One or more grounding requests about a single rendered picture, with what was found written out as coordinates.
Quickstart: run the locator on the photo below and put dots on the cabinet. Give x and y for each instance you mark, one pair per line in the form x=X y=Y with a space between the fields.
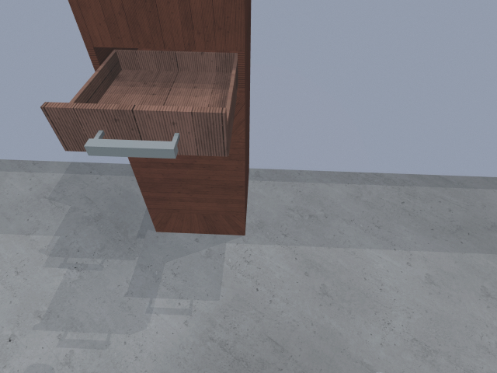
x=192 y=193

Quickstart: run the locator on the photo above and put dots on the drawer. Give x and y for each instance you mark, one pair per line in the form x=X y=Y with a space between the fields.
x=150 y=96

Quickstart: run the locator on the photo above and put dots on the handle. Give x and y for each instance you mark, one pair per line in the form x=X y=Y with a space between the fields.
x=132 y=148

